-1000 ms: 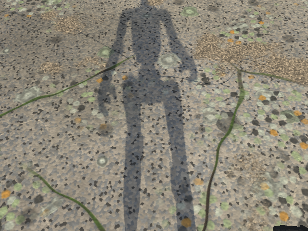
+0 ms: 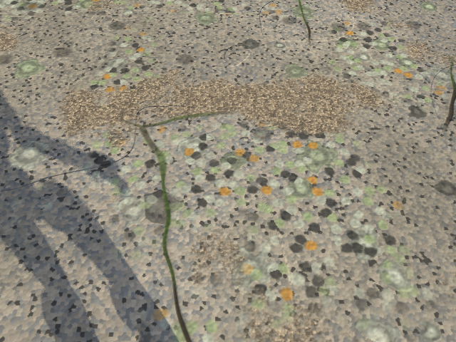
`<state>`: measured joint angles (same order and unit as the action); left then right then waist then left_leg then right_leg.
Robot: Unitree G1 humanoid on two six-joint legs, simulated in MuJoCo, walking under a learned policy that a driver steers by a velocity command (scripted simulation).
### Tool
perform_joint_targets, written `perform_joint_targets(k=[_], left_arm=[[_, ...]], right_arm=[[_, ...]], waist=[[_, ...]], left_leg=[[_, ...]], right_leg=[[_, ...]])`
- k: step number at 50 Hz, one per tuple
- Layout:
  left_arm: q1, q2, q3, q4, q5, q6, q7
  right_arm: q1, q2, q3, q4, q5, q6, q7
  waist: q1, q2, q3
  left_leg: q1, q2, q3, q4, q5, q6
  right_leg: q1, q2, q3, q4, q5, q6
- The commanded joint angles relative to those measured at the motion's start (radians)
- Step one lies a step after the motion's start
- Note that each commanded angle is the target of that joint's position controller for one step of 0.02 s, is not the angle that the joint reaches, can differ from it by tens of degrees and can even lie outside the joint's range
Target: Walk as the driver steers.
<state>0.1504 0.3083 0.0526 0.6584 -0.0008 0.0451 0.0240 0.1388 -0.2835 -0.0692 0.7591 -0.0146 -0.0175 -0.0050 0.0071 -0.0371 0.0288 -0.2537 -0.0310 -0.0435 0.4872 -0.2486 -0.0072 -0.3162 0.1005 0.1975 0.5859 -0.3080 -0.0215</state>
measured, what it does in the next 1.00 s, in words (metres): steps on the spot: right foot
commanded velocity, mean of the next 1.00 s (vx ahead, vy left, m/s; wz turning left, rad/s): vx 0.04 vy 0.00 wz -0.06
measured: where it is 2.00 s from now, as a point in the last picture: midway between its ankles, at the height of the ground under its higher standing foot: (233, 326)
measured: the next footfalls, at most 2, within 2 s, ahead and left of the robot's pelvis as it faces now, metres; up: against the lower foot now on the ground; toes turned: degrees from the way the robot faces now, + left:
right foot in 0.26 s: +0.01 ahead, -0.14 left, +0.00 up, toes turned +3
right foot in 1.48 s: +0.42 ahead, -0.13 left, +0.00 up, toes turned -2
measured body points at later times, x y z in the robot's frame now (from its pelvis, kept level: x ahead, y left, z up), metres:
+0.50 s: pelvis +0.00 -0.02 +0.00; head +0.00 -0.03 +0.45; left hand +0.11 +0.24 -0.11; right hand +0.10 -0.29 -0.12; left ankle +0.00 +0.13 -0.73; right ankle -0.03 -0.15 -0.73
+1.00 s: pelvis +0.03 +0.00 +0.00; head +0.02 +0.01 +0.45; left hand +0.06 +0.27 -0.14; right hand +0.07 -0.28 -0.13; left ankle +0.01 +0.10 -0.73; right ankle -0.03 -0.15 -0.73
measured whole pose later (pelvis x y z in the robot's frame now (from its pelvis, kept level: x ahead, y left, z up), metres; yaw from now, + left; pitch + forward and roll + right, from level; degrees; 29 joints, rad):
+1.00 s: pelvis +0.03 +0.00 +0.00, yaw +0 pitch -1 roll -1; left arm 0.32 0.26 0.04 0.94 -0.02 -0.02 0.03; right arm 0.24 -0.26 -0.04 1.04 0.03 -0.07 0.00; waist 0.00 -0.02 0.00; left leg -0.23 0.00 0.03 0.57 -0.37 0.05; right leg -0.13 0.00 0.06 0.51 -0.36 -0.01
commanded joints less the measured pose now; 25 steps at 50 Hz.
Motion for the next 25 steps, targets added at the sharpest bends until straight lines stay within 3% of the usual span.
perform_joint_targets(k=[1,2,4,6,8,9,11,12,13,14,15,16,19,25], left_arm=[[0.042,0.148,0.04,-0.056,0.013,-0.023,0.008],[0.02,0.171,0.054,-0.053,0.003,-0.021,0.009],[0.033,0.139,0.054,-0.03,0.002,-0.006,0.015],[0.046,0.076,0.035,-0.013,-0.002,-0.003,0.009],[0.019,0.033,0.016,-0.009,-0.005,-0.01,0.004],[0.015,0.035,0.017,-0.003,-0.009,-0.012,0.003],[0.056,0.045,0.021,0.027,-0.01,-0.013,0.0],[0.052,0.07,0.024,0.029,-0.001,-0.013,0.001],[0.05,0.124,0.032,0.018,0.009,-0.011,0.008],[0.042,0.165,0.042,0.032,0.011,-0.008,0.007],[0.034,0.111,0.033,0.031,0.012,-0.011,-0.003],[0.032,0.078,0.022,0.037,0.018,-0.017,-0.008],[0.043,0.075,0.016,0.06,0.019,-0.038,-0.006],[0.062,0.063,0.005,0.098,0.015,-0.054,-0.001]], right_arm=[[-0.043,-0.128,-0.017,-0.076,-0.022,-0.019,0.0],[-0.041,-0.128,-0.015,-0.07,-0.014,-0.021,-0.002],[-0.058,-0.135,-0.013,-0.06,0.009,-0.024,-0.007],[-0.066,-0.118,-0.005,-0.045,0.013,-0.015,-0.008],[-0.053,-0.112,-0.003,-0.034,0.01,0.0,-0.007],[-0.033,-0.117,-0.003,-0.025,0.009,0.007,-0.007],[-0.026,-0.116,0.002,-0.012,0.022,0.014,-0.005],[0.006,-0.11,0.006,-0.001,0.023,0.007,-0.003],[0.025,-0.1,0.013,0.003,0.007,-0.006,0.003],[0.058,-0.088,0.015,0.01,-0.003,-0.018,0.01],[0.009,-0.094,0.019,0.019,-0.007,-0.019,0.01],[-0.025,-0.098,0.017,0.019,-0.003,-0.016,0.009],[-0.022,-0.09,0.018,0.038,0.006,0.001,-0.006],[0.0,-0.089,0.015,0.101,0.007,0.013,-0.02]], waist=[[0.017,0.235,-0.085],[0.005,0.212,-0.074],[0.009,0.176,-0.06],[0.017,0.176,-0.061],[-0.009,0.207,-0.079],[-0.02,0.214,-0.091],[0.004,0.202,-0.096],[-0.005,0.177,-0.097],[-0.023,0.099,-0.116],[-0.066,-0.028,-0.115],[-0.027,-0.026,-0.101],[-0.016,-0.011,-0.073],[-0.018,-0.032,-0.029],[-0.02,-0.007,-0.002]], left_leg=[[0.081,0.379,-0.373,-0.185,0.413,0.281],[0.095,0.351,-0.347,-0.181,0.387,0.273],[0.117,0.308,-0.282,-0.157,0.376,0.236],[0.114,0.249,-0.196,-0.136,0.428,0.209],[0.126,0.21,-0.146,-0.109,0.482,0.196],[0.14,0.21,-0.148,-0.096,0.502,0.198],[0.131,0.193,-0.138,-0.073,0.467,0.174],[0.099,0.184,-0.143,-0.079,0.401,0.136],[0.041,0.161,-0.12,-0.063,0.303,0.083],[0.039,0.088,-0.045,-0.077,0.152,0.034],[0.08,0.065,-0.011,-0.06,0.085,-0.004],[0.08,0.06,-0.005,-0.045,0.081,-0.016],[0.074,0.065,-0.008,-0.032,0.134,-0.009],[0.083,0.063,-0.009,-0.04,0.123,-0.025]], right_leg=[[-0.073,-0.045,-0.026,0.229,-0.291,0.055],[-0.106,-0.045,-0.034,0.324,-0.284,0.074],[-0.137,-0.068,-0.021,0.393,-0.236,0.109],[-0.092,-0.084,-0.069,0.302,-0.202,0.126],[-0.014,-0.099,-0.13,0.133,-0.158,0.128],[0.021,-0.096,-0.147,0.053,-0.111,0.126],[0.134,-0.083,-0.179,-0.202,0.104,0.102],[0.204,-0.1,-0.146,-0.257,0.207,0.08],[0.284,-0.175,-0.07,-0.219,0.39,0.051],[0.242,-0.189,-0.064,-0.145,0.359,0.0],[0.176,-0.178,-0.064,-0.155,0.236,-0.025],[0.144,-0.172,-0.06,-0.173,0.18,-0.021],[0.106,-0.159,-0.065,-0.182,0.195,0.002],[0.083,-0.15,-0.066,-0.193,0.154,0.003]])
